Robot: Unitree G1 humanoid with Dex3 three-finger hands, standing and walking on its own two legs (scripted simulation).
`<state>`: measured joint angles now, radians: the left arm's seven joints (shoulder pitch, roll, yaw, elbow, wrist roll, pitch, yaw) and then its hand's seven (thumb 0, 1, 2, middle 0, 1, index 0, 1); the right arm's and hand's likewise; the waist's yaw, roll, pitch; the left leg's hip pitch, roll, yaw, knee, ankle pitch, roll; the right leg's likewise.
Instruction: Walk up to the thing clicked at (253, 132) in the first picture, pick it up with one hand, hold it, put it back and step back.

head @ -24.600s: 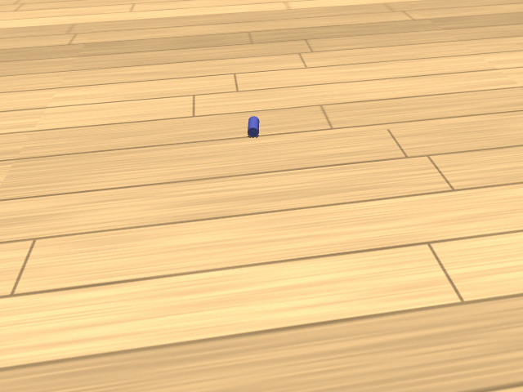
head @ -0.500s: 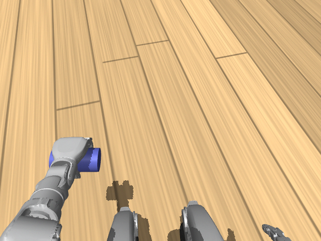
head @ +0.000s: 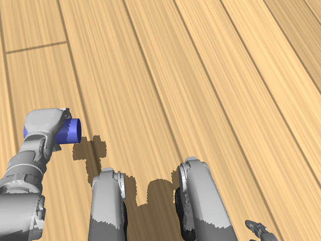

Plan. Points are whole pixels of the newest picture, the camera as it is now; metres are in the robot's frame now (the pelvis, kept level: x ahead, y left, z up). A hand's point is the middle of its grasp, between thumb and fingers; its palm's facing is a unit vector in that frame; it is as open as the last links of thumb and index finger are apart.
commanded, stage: crouch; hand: left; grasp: from above
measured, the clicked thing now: (55, 131) +0.42 +0.27 -0.17
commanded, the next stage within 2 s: lower in 0.86 s
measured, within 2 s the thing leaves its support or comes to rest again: neither
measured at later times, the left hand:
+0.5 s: hand (61, 136) +0.43 +0.28 -0.24, palm faces -0.47 -0.03 -0.88, open 9.8 cm
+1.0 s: hand (63, 137) +0.43 +0.29 -0.29, palm faces -0.47 -0.03 -0.88, open 9.8 cm
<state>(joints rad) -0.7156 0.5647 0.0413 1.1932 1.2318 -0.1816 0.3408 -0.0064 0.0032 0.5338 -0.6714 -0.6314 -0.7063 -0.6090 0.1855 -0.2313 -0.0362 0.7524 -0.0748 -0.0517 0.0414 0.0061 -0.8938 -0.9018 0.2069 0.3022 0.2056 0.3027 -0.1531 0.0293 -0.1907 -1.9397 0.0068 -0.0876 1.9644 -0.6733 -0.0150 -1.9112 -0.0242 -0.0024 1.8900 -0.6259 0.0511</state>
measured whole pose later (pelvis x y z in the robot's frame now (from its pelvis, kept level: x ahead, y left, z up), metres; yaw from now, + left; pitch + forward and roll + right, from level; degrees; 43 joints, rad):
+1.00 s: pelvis -0.01 +0.00 -0.13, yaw -2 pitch +35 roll -8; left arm -0.91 0.72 0.11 1.44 1.31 -0.25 0.40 0.00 0.02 0.48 -0.68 -0.61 -0.72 -0.58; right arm 0.15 -0.26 0.01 0.77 -0.14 -0.06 0.13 0.00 -0.90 -0.90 0.21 0.30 0.20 0.30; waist -0.21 0.00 -0.08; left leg -2.28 -0.02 -0.13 2.37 -0.69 -0.02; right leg -2.23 -0.01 -0.01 2.27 -0.64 0.05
